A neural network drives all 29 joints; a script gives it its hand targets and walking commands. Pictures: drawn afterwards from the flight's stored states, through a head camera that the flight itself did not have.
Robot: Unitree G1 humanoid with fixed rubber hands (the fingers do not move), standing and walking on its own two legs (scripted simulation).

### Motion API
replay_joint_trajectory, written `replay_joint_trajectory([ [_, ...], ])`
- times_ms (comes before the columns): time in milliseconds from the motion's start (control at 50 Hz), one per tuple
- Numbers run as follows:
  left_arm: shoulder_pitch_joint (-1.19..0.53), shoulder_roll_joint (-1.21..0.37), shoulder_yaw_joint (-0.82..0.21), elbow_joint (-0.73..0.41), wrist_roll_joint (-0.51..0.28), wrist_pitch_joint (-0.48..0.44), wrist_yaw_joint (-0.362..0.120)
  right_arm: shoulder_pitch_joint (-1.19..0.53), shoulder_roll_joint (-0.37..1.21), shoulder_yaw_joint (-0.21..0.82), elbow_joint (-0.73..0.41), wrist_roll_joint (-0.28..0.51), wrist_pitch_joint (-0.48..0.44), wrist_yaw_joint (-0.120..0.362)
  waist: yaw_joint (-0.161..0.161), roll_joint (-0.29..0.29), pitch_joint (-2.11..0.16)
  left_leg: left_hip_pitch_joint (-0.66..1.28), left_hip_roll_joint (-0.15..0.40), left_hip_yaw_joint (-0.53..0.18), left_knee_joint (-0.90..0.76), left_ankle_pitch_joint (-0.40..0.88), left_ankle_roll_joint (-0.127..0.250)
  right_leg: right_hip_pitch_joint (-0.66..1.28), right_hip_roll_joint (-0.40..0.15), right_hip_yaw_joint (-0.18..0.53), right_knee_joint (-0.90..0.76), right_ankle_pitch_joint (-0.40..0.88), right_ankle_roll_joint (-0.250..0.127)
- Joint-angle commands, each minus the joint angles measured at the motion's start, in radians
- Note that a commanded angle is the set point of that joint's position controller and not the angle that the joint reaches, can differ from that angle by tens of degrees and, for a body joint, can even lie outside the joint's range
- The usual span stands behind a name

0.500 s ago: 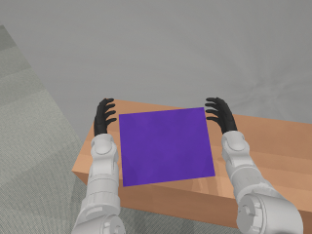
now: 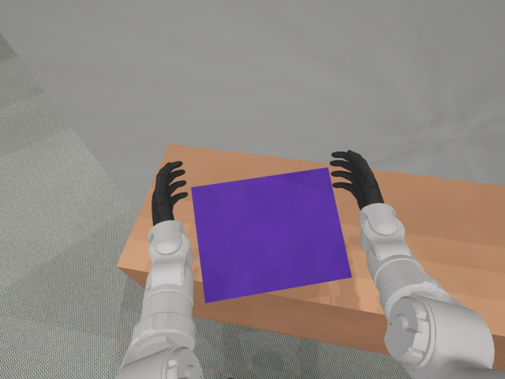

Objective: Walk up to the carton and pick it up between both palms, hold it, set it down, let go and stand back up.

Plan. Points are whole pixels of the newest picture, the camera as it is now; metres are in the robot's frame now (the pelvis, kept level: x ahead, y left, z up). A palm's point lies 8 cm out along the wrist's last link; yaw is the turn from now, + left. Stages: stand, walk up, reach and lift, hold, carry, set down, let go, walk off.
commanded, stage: set down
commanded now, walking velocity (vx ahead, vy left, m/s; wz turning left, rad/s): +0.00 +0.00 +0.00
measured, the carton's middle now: (266, 234) +0.39 +0.05 -0.09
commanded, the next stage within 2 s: none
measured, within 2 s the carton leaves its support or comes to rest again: neither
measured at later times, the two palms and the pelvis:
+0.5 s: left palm (173, 218) +0.36 +0.21 -0.01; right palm (360, 195) +0.45 -0.11 -0.02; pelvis +0.01 +0.00 -0.01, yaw +0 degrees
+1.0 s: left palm (173, 218) +0.37 +0.21 -0.02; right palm (358, 193) +0.45 -0.11 -0.02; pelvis +0.01 -0.01 -0.01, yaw +0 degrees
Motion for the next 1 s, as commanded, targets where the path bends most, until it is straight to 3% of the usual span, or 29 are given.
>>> replay_joint_trajectory([
  [0, -0.494, -0.396, -0.261, 0.066, 0.023, -0.075, -0.081, -0.527, 0.297, 0.082, -0.049, -0.075, -0.07, 0.131, 0.025, 0.011, -0.636, 0.433, -0.017, 0.081, 0.151, 0.578, -0.024, -0.082, 0.058, -0.104, 0.003, 0.132, -0.019],
  [60, -0.503, -0.394, -0.272, 0.078, 0.01, -0.085, -0.081, -0.524, 0.292, 0.074, -0.031, -0.077, -0.076, 0.129, 0.009, 0.006, -0.645, 0.428, -0.016, 0.08, 0.163, 0.598, -0.025, -0.096, 0.057, -0.109, 0.011, 0.15, -0.016],
  [140, -0.503, -0.389, -0.252, 0.099, 0.018, -0.102, -0.079, -0.539, 0.299, 0.086, -0.018, -0.077, -0.087, 0.13, 0.036, -0.007, -0.665, 0.387, -0.017, 0.086, 0.166, 0.606, -0.022, -0.074, 0.057, -0.097, 0.027, 0.192, -0.011],
  [200, -0.513, -0.381, -0.253, 0.108, 0.017, -0.116, -0.079, -0.536, 0.302, 0.071, 0.002, -0.084, -0.093, 0.128, 0.021, -0.012, -0.664, 0.363, -0.018, 0.087, 0.165, 0.579, -0.019, -0.089, 0.055, -0.098, 0.029, 0.186, -0.006],
  [280, -0.507, -0.386, -0.256, 0.122, 0.017, -0.139, -0.073, -0.533, 0.297, 0.067, 0.032, -0.088, -0.109, 0.128, 0.025, 0.005, -0.688, 0.369, -0.013, 0.087, 0.187, 0.626, -0.025, -0.116, 0.056, -0.097, 0.041, 0.197, -0.009],
  [380, -0.505, -0.375, -0.243, 0.143, 0.02, -0.165, -0.075, -0.534, 0.303, 0.08, 0.045, -0.091, -0.124, 0.125, 0.041, -0.02, -0.706, 0.314, -0.016, 0.09, 0.186, 0.625, -0.02, -0.09, 0.055, -0.088, 0.058, 0.25, 0.0],
  [460, -0.494, -0.37, -0.243, 0.167, 0.026, -0.176, -0.08, -0.517, 0.288, 0.067, 0.077, -0.104, -0.13, 0.124, 0.032, -0.002, -0.689, 0.315, -0.012, 0.089, 0.193, 0.629, -0.02, -0.105, 0.053, -0.091, 0.059, 0.243, 0.001],
  [980, -0.45, -0.357, -0.166, 0.231, 0.076, -0.189, -0.102, -0.458, 0.329, 0.043, 0.109, -0.154, -0.112, 0.121, 0.038, -0.044, -0.597, 0.208, -0.016, 0.105, 0.181, 0.517, 0.008, -0.078, 0.046, -0.08, 0.081, 0.213, 0.011],
])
